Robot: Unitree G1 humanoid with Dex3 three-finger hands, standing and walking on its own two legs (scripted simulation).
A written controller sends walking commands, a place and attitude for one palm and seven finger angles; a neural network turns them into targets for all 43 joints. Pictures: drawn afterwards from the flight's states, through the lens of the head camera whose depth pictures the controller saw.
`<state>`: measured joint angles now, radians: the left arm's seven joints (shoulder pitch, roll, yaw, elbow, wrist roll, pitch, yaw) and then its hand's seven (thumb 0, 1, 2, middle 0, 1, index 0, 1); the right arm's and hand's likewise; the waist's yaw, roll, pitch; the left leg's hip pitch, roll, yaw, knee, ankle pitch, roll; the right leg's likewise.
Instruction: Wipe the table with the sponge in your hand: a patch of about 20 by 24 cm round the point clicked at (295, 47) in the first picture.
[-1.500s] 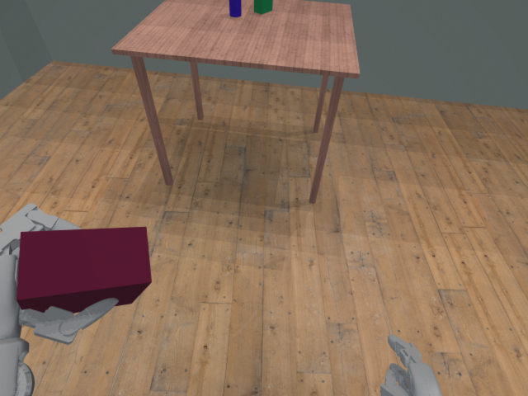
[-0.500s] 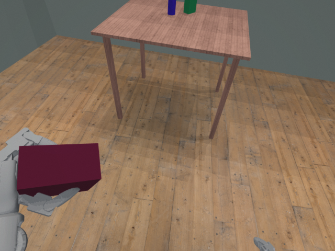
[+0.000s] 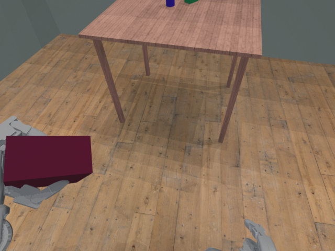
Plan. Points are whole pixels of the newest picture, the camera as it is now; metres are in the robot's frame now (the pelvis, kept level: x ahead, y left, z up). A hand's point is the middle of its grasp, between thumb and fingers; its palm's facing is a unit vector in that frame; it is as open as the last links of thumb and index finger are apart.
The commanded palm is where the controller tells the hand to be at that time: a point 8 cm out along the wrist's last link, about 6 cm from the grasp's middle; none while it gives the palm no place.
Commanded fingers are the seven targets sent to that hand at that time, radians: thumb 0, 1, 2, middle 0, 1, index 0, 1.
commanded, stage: walk to a spot facing it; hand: left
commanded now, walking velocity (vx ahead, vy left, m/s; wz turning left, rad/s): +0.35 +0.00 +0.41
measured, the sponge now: (60, 163) +0.23 +0.21 +0.16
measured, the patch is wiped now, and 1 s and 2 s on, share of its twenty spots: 0.00 0.00 0.00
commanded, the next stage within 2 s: turn to face it in 0.68 s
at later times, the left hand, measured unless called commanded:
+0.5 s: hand (42, 110) +0.34 +0.28 +0.18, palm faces +0.54 -0.75 -0.39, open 10.2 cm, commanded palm +0.28 +0.31 +0.20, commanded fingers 0.00 0.10 1.30 -1.20 -1.60 -1.20 -1.60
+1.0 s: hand (70, 92) +0.41 +0.25 +0.17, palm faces +0.67 -0.64 -0.38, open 10.2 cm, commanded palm +0.34 +0.27 +0.20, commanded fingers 0.00 0.10 1.30 -1.20 -1.60 -1.20 -1.60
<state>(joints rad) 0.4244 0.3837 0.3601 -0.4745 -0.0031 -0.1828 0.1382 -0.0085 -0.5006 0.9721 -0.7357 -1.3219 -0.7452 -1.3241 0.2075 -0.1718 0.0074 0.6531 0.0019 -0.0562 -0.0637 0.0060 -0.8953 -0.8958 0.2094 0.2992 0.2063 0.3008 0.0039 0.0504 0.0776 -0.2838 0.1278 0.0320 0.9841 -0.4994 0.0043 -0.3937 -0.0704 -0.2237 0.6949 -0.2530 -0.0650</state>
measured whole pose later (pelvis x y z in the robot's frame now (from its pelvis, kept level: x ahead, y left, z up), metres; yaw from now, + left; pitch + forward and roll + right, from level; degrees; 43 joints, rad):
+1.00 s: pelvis +0.28 -0.04 +0.02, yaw +18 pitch -1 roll +2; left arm 0.41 0.26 0.29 -0.42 0.00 -0.16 0.16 -0.01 -0.50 0.98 -0.73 -1.33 -0.75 -1.33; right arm 0.14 -0.26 0.00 0.67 0.00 -0.05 -0.08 0.01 -0.90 -0.90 0.21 0.30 0.20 0.30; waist 0.06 0.02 0.06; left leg -0.43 0.04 0.06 0.99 -0.47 -0.02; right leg -0.27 -0.09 -0.13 0.61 -0.32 -0.02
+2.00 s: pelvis +0.21 -0.10 +0.02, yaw -15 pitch +2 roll +3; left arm 0.43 0.37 0.35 -0.50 -0.04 -0.19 0.14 -0.01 -0.50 0.98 -0.73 -1.33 -0.74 -1.34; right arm 0.18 -0.24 -0.02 0.53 -0.01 0.06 -0.02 0.01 -0.90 -0.90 0.20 0.30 0.20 0.30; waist 0.03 -0.06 0.00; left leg -0.21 0.01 0.09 0.46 -0.34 0.00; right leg -0.49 0.14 0.09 0.48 -0.14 -0.05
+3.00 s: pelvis +0.13 -0.20 +0.02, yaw -31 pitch +0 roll +2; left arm 0.43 0.33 0.31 -0.42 0.00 -0.24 0.14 -0.01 -0.50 0.98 -0.72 -1.34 -0.74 -1.34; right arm 0.20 -0.19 0.01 0.68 -0.01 -0.04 -0.04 0.01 -0.90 -0.90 0.21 0.30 0.20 0.30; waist 0.01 0.03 0.02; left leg -0.49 0.04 0.03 1.09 -0.36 -0.02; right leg -0.22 -0.04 -0.12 0.53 -0.31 -0.04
